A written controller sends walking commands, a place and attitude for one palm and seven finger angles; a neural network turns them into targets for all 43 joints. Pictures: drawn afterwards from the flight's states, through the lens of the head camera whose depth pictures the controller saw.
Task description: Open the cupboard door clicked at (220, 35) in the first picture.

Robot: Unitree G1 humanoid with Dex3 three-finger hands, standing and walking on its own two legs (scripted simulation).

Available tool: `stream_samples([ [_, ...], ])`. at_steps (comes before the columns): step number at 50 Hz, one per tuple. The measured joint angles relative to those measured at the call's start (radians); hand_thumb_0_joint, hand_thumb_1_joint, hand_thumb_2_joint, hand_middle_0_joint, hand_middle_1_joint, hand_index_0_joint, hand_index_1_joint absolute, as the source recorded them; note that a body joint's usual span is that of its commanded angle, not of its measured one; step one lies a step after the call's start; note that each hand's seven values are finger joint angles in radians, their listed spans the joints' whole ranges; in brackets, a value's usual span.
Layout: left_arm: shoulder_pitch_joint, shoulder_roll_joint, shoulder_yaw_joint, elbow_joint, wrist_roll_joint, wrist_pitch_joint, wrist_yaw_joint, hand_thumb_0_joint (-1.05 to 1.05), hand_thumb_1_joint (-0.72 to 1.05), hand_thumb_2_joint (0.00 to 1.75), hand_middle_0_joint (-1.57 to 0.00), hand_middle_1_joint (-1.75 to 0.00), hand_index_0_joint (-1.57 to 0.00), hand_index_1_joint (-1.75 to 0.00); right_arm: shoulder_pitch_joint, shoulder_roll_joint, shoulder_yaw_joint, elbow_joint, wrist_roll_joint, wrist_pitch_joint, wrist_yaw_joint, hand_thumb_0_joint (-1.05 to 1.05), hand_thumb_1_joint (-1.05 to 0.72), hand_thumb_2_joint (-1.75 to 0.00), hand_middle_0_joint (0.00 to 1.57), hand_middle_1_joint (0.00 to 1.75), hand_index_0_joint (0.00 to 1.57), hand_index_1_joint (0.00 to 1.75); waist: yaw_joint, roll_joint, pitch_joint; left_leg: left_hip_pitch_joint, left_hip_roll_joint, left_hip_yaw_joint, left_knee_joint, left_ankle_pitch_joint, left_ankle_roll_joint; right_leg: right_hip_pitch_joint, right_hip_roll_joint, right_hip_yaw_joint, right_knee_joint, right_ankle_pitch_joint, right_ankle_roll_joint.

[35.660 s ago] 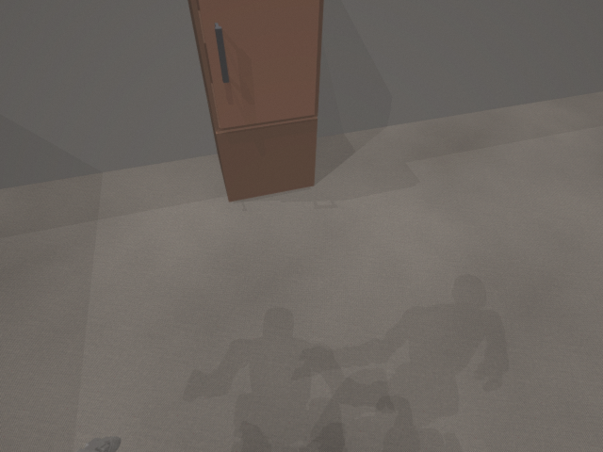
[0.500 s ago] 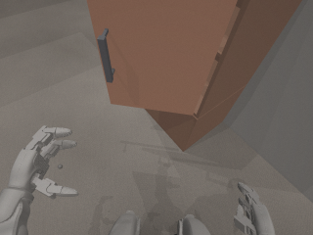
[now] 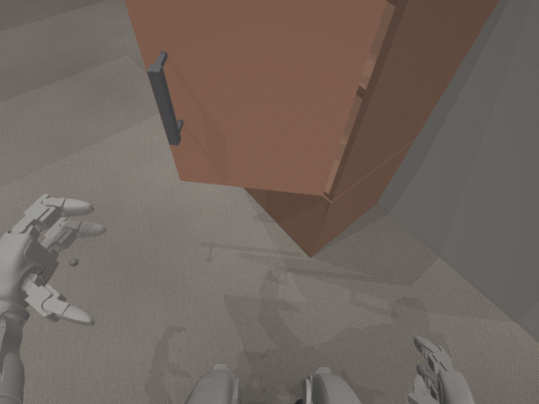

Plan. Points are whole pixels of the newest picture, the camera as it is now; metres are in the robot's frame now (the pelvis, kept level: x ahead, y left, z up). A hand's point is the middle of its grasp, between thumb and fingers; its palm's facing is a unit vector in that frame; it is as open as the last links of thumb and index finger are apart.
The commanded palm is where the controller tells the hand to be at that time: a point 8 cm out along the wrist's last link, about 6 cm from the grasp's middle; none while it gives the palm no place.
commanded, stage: raise the hand with hooked fingers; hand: left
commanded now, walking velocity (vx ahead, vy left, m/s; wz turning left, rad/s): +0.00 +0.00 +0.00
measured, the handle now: (169, 101) +0.62 +0.23 +0.03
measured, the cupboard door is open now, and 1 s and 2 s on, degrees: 44 44 44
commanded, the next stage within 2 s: move the hooked fingers beside the handle in 0.38 s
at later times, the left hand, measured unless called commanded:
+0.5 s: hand (75, 267) +0.28 +0.27 +0.05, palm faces -0.04 -1.00 -0.04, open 14.0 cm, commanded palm +0.27 +0.32 +0.05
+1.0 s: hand (98, 203) +0.38 +0.28 +0.04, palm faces -0.05 -1.00 -0.02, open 14.0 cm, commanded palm +0.37 +0.33 +0.05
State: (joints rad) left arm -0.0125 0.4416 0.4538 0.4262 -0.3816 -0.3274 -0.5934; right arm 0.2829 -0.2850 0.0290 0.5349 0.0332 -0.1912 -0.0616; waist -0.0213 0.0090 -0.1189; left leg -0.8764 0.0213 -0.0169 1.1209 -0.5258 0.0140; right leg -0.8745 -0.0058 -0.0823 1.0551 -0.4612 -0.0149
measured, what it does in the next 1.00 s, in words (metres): stands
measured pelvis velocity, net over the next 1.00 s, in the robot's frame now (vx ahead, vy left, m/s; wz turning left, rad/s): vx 0.00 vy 0.01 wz -0.02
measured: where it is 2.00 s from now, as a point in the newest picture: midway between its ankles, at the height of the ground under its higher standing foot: outside the picture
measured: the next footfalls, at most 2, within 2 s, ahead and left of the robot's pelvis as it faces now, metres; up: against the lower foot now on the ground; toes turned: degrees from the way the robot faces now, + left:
none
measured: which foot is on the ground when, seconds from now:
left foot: down 0.00-1.00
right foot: down 0.00-1.00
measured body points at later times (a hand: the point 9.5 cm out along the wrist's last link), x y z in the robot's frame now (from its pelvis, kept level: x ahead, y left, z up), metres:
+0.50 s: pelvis +0.00 +0.00 +0.00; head +0.08 +0.02 +0.44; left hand +0.28 +0.33 +0.05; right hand +0.16 -0.25 -0.08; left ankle +0.01 +0.11 -0.66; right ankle +0.03 -0.12 -0.66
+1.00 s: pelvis +0.00 +0.01 -0.01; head +0.11 +0.03 +0.43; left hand +0.38 +0.33 +0.05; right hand +0.10 -0.26 -0.10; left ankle +0.01 +0.11 -0.66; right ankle +0.03 -0.12 -0.66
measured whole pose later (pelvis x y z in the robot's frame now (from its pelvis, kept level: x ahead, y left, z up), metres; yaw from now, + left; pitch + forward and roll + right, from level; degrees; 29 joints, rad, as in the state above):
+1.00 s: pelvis +0.00 +0.01 -0.01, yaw -1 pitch +20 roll -3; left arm -0.42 0.53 0.48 0.78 -0.28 -0.34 -0.58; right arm 0.31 -0.29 0.04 0.56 0.03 -0.12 -0.06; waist -0.06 0.00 -0.12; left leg -0.98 0.03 0.00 1.16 -0.53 0.02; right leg -0.98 0.00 -0.07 1.09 -0.45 -0.01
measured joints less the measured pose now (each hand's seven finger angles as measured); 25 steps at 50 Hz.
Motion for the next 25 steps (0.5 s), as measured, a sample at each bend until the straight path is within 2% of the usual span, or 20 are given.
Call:
stream_samples([
  [8, 0.017, -0.016, -0.004, -0.005, 0.006, -0.016, 0.007, -0.01, -0.50, 0.30, -0.30, -1.20, -0.30, -1.20, 0.008, -0.001, -0.006, -0.011, -0.002, 0.004, 0.005, 0.02, -0.90, -0.90, 0.20, 0.30, 0.21, 0.30, -0.008, -0.005, 0.000, 0.002, 0.003, 0.006, -0.004, 0.002, -0.001, -0.003, 0.003, 0.006, -0.001, 0.003, -0.001],
  [12, 0.018, -0.020, -0.002, -0.008, 0.006, -0.029, 0.012, -0.01, -0.50, 0.30, -0.30, -1.20, -0.30, -1.20, 0.004, 0.004, -0.003, -0.010, -0.002, 0.006, 0.005, 0.02, -0.90, -0.90, 0.20, 0.30, 0.21, 0.30, -0.006, -0.005, -0.002, 0.001, 0.003, 0.004, -0.001, 0.001, -0.002, -0.003, 0.003, 0.005, 0.002, 0.001, -0.002],
  [25, 0.003, -0.015, -0.006, 0.014, 0.001, -0.018, -0.004, -0.01, -0.50, 0.30, -0.30, -1.20, -0.30, -1.20, -0.015, 0.013, 0.013, -0.019, -0.002, 0.007, 0.001, 0.02, -0.90, -0.90, 0.20, 0.30, 0.21, 0.30, 0.006, -0.002, -0.004, -0.006, 0.000, 0.001, 0.006, 0.001, 0.000, -0.007, 0.000, 0.002, 0.007, 0.001, 0.000],
])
